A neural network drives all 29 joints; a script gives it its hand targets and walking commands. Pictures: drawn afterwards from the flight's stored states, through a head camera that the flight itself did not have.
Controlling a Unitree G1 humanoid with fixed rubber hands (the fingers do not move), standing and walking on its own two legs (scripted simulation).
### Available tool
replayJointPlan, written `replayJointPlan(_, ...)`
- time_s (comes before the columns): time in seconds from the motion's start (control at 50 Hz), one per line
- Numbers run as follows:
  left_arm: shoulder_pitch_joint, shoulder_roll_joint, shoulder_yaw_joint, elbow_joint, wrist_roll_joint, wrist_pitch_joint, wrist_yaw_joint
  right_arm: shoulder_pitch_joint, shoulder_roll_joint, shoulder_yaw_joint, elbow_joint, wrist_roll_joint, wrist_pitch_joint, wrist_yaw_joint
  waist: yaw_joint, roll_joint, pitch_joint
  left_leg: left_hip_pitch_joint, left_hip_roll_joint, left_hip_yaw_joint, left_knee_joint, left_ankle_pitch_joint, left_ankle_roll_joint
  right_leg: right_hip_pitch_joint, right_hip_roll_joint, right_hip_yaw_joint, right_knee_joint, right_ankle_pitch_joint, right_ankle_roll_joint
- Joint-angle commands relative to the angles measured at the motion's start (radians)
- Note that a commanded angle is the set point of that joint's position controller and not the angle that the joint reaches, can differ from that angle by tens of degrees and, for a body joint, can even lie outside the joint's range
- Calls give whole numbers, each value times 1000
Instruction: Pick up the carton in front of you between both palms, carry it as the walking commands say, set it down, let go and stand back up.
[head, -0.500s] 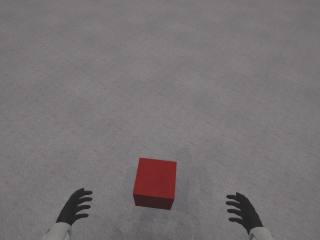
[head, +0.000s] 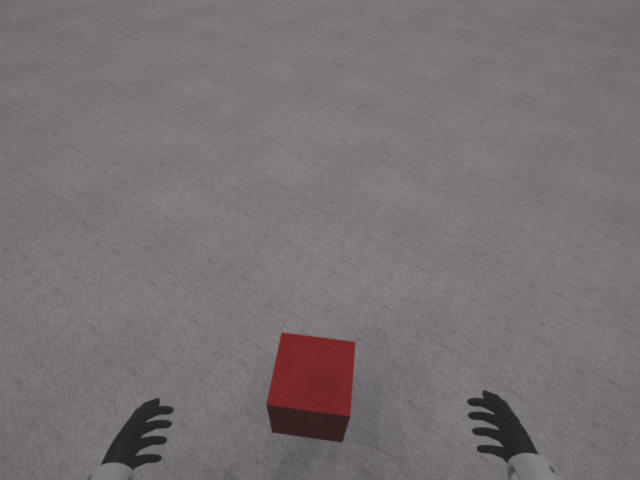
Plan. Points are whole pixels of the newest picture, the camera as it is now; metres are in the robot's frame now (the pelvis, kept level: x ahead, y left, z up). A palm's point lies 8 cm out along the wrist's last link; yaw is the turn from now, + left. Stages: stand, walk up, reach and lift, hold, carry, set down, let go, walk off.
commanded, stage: stand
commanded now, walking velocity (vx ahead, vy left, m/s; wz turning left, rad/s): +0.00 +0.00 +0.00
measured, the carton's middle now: (312, 388) +0.45 +0.01 -0.65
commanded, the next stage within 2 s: none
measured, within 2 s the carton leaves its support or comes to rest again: neither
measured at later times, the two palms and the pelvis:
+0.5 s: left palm (90, 467) +0.15 +0.29 -0.08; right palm (540, 469) +0.15 -0.29 -0.09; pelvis +0.02 +0.00 +0.00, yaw +0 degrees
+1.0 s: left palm out of the picture +0.11 +0.30 -0.09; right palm out of the picture +0.11 -0.30 -0.09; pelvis +0.00 +0.00 +0.01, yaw +0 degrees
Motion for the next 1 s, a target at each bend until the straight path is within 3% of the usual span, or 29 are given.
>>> replayJointPlan(0.0,-52,177,60,-25,15,-46,21,-41,-155,-51,14,-9,-83,-15,-9,17,-13,-16,51,-38,-65,-3,-1,-163,-75,58,-124,-18,12)
replayJointPlan(0.14,-47,201,56,51,5,-68,18,-64,-192,-44,108,-8,-124,-9,4,-2,-108,14,75,-51,-41,253,7,-62,-90,59,-72,260,4)
replayJointPlan(0.36,-43,238,46,134,-2,-76,32,-49,-231,-40,206,-6,-138,-22,0,4,-109,56,88,-64,-44,396,15,-21,-102,60,-64,387,2)
replayJointPlan(0.52,-59,243,37,176,-6,-78,36,-56,-240,-34,252,-1,-141,-26,-2,9,-103,68,93,-69,-63,411,18,-5,-106,61,-78,389,1)
replayJointPlan(0.98,-96,271,23,319,-11,-86,29,-85,-268,-18,389,7,-150,-21,1,6,-47,65,109,-94,-162,264,26,1,-124,88,-175,241,-10)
